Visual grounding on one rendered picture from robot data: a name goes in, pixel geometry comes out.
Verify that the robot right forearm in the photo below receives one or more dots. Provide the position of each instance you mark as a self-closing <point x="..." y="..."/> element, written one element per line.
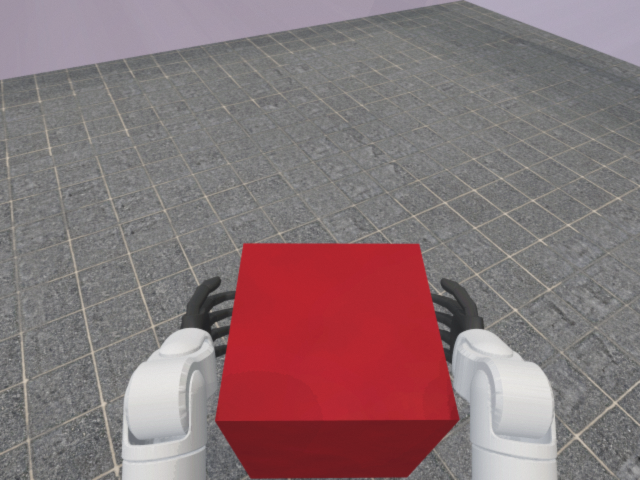
<point x="512" y="411"/>

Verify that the robot left hand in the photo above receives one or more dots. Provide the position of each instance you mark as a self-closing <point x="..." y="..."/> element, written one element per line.
<point x="198" y="316"/>

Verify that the robot left forearm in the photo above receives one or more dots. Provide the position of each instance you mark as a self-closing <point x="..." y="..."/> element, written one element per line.
<point x="165" y="410"/>

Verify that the robot right hand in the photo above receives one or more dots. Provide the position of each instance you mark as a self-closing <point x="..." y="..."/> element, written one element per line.
<point x="464" y="310"/>

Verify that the carton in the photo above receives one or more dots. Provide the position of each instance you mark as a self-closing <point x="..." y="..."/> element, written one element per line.
<point x="334" y="366"/>

